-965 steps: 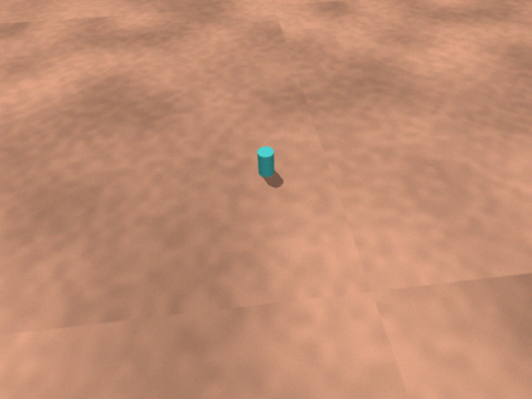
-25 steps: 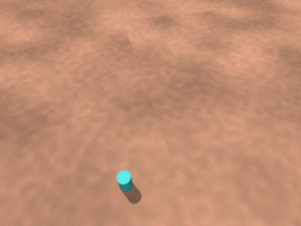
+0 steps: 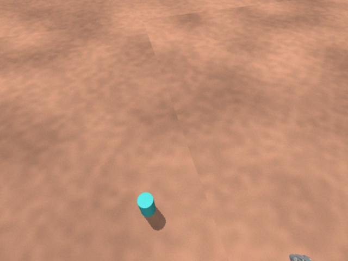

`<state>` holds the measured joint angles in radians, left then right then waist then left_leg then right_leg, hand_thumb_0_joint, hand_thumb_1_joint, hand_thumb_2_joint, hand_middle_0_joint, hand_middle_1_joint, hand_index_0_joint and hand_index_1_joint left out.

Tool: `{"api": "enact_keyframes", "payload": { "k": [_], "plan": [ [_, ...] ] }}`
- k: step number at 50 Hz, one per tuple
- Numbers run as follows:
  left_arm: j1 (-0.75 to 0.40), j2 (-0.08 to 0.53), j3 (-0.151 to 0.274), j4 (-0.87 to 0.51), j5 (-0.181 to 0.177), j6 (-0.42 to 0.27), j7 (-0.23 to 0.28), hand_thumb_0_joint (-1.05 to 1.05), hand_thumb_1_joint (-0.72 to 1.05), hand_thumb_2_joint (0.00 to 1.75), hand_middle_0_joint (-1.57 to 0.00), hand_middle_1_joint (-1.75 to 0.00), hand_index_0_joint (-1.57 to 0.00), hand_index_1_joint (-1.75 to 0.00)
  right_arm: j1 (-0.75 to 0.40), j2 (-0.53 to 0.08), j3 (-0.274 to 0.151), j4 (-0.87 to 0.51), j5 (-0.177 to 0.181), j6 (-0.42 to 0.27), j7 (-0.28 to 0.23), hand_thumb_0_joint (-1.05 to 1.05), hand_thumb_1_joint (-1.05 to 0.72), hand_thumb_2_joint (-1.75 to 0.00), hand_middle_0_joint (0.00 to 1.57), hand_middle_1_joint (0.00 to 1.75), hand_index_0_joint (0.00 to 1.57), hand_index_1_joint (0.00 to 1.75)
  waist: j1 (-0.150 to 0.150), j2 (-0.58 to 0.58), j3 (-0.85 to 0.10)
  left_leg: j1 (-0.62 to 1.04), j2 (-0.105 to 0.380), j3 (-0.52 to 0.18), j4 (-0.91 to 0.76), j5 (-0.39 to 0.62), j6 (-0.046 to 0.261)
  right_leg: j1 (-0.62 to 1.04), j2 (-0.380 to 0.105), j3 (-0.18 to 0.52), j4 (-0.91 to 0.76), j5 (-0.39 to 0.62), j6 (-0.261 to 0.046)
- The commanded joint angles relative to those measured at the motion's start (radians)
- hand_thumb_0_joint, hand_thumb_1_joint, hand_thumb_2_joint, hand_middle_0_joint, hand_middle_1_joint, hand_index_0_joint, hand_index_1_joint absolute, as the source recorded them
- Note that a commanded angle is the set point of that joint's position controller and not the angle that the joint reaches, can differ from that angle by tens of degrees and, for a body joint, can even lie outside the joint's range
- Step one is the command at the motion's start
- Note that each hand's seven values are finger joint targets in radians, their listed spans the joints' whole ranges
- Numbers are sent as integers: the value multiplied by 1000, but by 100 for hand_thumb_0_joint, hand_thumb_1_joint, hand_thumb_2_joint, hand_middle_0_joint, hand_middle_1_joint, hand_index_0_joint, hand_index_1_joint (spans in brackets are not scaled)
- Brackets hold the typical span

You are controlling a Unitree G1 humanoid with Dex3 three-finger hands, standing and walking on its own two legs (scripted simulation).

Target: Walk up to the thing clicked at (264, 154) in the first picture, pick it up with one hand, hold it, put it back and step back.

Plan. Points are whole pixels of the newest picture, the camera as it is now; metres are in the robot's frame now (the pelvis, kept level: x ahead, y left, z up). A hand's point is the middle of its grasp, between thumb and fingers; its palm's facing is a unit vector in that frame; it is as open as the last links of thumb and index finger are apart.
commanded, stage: stand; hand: left
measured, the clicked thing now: (146, 204) +0.49 +0.20 -0.71
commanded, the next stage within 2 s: go down in 1.98 s
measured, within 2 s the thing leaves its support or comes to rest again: neither
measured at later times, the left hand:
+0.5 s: hand out of the picture +0.05 +0.25 -0.16, palm faces -0.05 -0.94 -0.34, open 7.4 cm
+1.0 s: hand out of the picture +0.07 +0.25 -0.15, palm faces -0.05 -0.94 -0.34, open 7.4 cm
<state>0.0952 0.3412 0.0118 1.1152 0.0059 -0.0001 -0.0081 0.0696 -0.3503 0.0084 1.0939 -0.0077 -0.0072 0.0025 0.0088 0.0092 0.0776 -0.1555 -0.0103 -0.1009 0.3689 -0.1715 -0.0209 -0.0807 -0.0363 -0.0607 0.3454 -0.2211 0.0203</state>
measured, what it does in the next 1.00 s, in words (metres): stands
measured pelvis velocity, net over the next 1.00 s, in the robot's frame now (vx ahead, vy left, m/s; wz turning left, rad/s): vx -0.01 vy -0.01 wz -0.03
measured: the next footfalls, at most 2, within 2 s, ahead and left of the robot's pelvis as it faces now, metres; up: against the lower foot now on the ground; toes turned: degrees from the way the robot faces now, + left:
none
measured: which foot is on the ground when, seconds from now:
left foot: down 0.00-1.00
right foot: down 0.00-1.00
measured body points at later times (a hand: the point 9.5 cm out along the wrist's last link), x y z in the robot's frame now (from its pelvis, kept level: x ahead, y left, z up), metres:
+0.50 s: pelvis -0.02 +0.00 +0.00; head +0.00 -0.01 +0.45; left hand +0.05 +0.30 -0.13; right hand +0.04 -0.31 -0.14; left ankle +0.02 +0.13 -0.75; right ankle -0.02 -0.13 -0.75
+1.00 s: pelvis -0.01 -0.01 +0.00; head +0.00 -0.01 +0.45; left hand +0.07 +0.29 -0.13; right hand +0.06 -0.31 -0.13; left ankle +0.02 +0.13 -0.75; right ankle -0.02 -0.13 -0.75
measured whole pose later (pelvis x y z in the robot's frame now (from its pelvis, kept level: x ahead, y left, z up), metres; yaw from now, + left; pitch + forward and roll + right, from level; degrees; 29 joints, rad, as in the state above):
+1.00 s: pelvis -0.01 -0.01 +0.00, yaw -2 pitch -2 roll +0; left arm 0.12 0.35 0.00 1.12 0.01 0.00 -0.01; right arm 0.12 -0.35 0.02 1.13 -0.01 -0.01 0.01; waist 0.00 0.01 0.05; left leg -0.15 0.01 -0.08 0.33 -0.14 -0.03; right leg -0.10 -0.02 -0.03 0.34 -0.20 0.01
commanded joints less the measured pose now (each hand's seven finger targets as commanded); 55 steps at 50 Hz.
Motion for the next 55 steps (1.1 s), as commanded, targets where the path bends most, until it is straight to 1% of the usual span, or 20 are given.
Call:
{"api": "enact_keyframes", "payload": {
  "k": [1,4,5,7,16,17,20,25,27,30,32,36,40,41,43,49,50,52,53,55],
  "plan": [
    [-36,221,39,-53,2,-26,14,0,90,90,-20,-30,-20,-30,-37,-212,-41,-48,4,-17,-14,0,-90,-90,20,30,20,30,-2,1,-128,35,113,-54,-48,233,33,36,-98,87,-65,136,-37],
    [-28,221,38,-45,4,-26,14,0,90,90,-20,-30,-20,-30,-41,-211,-40,-43,3,-18,-12,0,-90,-90,20,30,20,30,0,2,-123,33,115,-57,-57,223,33,30,-97,88,-71,128,-35],
    [-37,224,38,-45,1,-26,12,0,90,90,-20,-30,-20,-30,-27,-212,-39,-40,4,-19,-12,0,-90,-90,20,30,20,30,-7,-1,-118,27,112,-52,-64,200,33,31,-98,93,-72,110,-36],
    [-31,216,36,-43,2,-26,11,0,90,90,-20,-30,-20,-30,-35,-216,-40,-36,2,-19,-12,0,-90,-90,20,30,20,30,0,3,-102,23,114,-54,-68,162,35,11,-97,96,-80,75,-36],
    [-28,225,36,-41,7,-25,8,0,90,90,-20,-30,-20,-30,-8,-212,-44,-24,-3,-18,-6,0,-90,-90,20,30,20,30,-5,-18,-50,-30,105,-61,-98,9,31,-35,-92,109,-102,-53,-37],
    [-30,227,36,-44,7,-26,9,0,90,90,-20,-30,-20,-30,-8,-215,-45,-25,-4,-18,-6,0,-90,-90,20,30,20,30,-5,-20,-64,-22,109,-60,-93,33,32,-24,-97,113,-99,-39,-39],
    [-15,226,33,-43,8,-27,7,0,90,90,-20,-30,-20,-30,-1,-213,-45,-21,-2,-19,-4,0,-90,-90,20,30,20,30,-4,-18,-52,-24,104,-60,-90,8,32,-46,-93,119,-109,-68,-37],
    [-11,229,34,-48,3,-30,10,0,90,90,-20,-30,-20,-30,0,-210,-43,-22,0,-22,-7,0,-90,-90,20,30,20,30,-1,-9,-110,13,114,-54,-71,141,32,-4,-99,116,-80,73,-40],
    [-16,233,34,-47,0,-29,10,0,90,90,-20,-30,-20,-30,14,-209,-41,-16,-1,-21,-7,0,-90,-90,20,30,20,30,-8,-21,-94,14,111,-50,-76,125,29,-18,-94,117,-82,53,-40],
    [-14,230,31,-48,1,-25,9,0,90,90,-20,-30,-20,-30,24,-214,-40,-10,0,-18,-7,0,-90,-90,20,30,20,30,-8,-10,-66,-16,108,-53,-91,45,28,-32,-93,121,-92,-20,-42],
    [-5,229,30,-46,3,-24,10,0,90,90,-20,-30,-20,-30,11,-215,-39,-15,-1,-18,-8,0,-90,-90,20,30,20,30,-2,-7,-69,-8,112,-54,-86,77,28,-36,-92,118,-87,2,-43],
    [-4,228,29,-47,2,-25,10,0,90,90,-20,-30,-20,-30,17,-217,-38,-11,0,-20,-8,0,-90,-90,20,30,20,30,-4,1,-70,-8,114,-53,-85,76,28,-32,-91,121,-82,9,-43],
    [1,225,27,-49,2,-30,10,0,90,90,-20,-30,-20,-30,14,-217,-37,-17,3,-21,-9,0,-90,-90,20,30,20,30,-5,-10,-100,24,121,-47,-65,163,32,-17,-96,121,-74,104,-39],
    [-10,233,30,-51,1,-29,11,0,90,90,-20,-30,-20,-30,30,-212,-35,-15,1,-21,-10,0,-90,-90,20,30,20,30,-11,-22,-99,16,119,-44,-71,154,29,-15,-96,122,-71,100,-40],
    [-2,232,30,-47,1,-29,11,0,90,90,-20,-30,-20,-30,20,-212,-34,-16,2,-22,-10,0,-90,-90,20,30,20,30,-7,-8,-101,26,121,-43,-71,156,32,-14,-95,120,-70,107,-39],
    [-5,233,31,-48,3,-27,10,0,90,90,-20,-30,-20,-30,11,-214,-34,-21,1,-20,-10,0,-90,-90,20,30,20,30,-6,-12,-77,22,120,-42,-83,94,31,-41,-91,121,-84,46,-39],
    [-13,234,31,-51,5,-28,11,0,90,90,-20,-30,-20,-30,7,-214,-34,-24,0,-21,-11,0,-90,-90,20,30,20,30,-8,-14,-85,22,122,-42,-78,135,30,-26,-94,122,-79,82,-40],
    [-13,228,30,-50,3,-28,12,0,90,90,-20,-30,-20,-30,10,-214,-34,-21,0,-19,-10,0,-90,-90,20,30,20,30,-6,-24,-68,4,117,-39,-79,111,28,-26,-93,124,-88,59,-37],
    [-10,228,29,-52,5,-28,12,0,90,90,-20,-30,-20,-30,5,-216,-37,-25,1,-19,-10,0,-90,-90,20,30,20,30,-6,-21,-90,30,121,-37,-72,139,29,-27,-95,123,-82,82,-39],
    [-10,231,29,-53,4,-30,12,0,90,90,-20,-30,-20,-30,13,-215,-37,-23,0,-18,-10,0,-90,-90,20,30,20,30,-9,-21,-90,20,119,-36,-72,138,28,-15,-95,122,-85,90,-40]
  ]
}}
